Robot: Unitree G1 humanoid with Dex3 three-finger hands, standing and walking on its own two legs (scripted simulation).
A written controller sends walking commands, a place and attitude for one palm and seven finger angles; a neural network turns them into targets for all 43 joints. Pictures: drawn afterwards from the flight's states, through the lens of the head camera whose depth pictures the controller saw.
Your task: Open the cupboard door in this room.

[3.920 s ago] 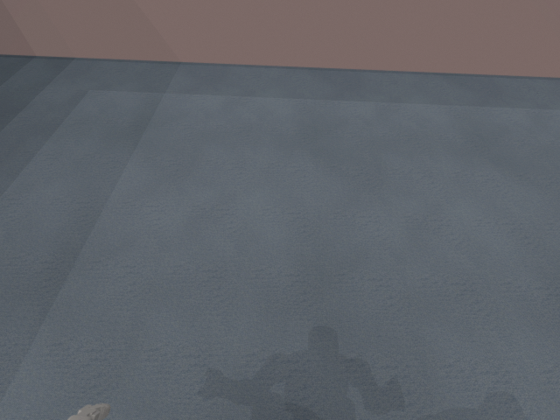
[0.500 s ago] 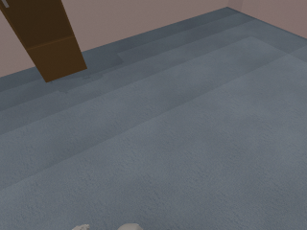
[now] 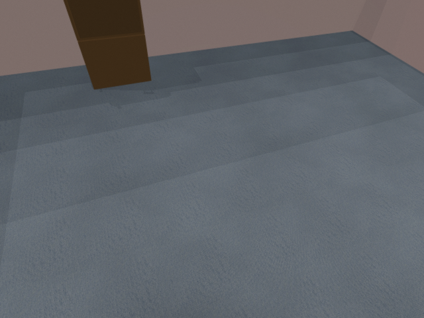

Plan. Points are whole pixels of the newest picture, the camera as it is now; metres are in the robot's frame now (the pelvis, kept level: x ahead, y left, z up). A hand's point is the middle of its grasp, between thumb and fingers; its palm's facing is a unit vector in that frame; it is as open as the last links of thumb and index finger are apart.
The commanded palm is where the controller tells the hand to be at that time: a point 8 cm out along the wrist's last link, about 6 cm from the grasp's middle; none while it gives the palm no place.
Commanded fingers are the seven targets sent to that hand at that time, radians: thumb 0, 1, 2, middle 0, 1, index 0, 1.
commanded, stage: stand and wait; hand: left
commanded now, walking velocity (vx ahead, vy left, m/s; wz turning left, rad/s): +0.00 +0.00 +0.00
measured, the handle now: out of the picture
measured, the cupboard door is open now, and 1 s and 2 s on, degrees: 0 0 0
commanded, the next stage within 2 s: turn or walk to find it in 0.50 s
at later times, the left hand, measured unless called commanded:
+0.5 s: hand out of the picture -0.04 +0.17 -0.18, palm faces +0.10 -0.98 -0.17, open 7.3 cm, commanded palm none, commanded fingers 0.00 0.90 0.90 -0.20 -0.30 -0.20 -0.30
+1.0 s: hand out of the picture -0.08 +0.16 -0.18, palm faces +0.10 -0.98 -0.18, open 7.4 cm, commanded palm none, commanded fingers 0.00 0.90 0.90 -0.20 -0.30 -0.20 -0.30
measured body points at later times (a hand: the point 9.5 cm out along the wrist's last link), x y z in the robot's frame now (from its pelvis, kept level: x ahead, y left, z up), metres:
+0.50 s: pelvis -0.04 -0.01 +0.00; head -0.04 +0.01 +0.45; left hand -0.04 +0.22 -0.17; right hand -0.03 -0.23 -0.16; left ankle -0.04 +0.11 -0.74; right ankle -0.01 -0.13 -0.74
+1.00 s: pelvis -0.05 +0.00 +0.00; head -0.05 +0.00 +0.45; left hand -0.09 +0.21 -0.16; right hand -0.03 -0.22 -0.16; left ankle -0.04 +0.11 -0.74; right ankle -0.01 -0.13 -0.74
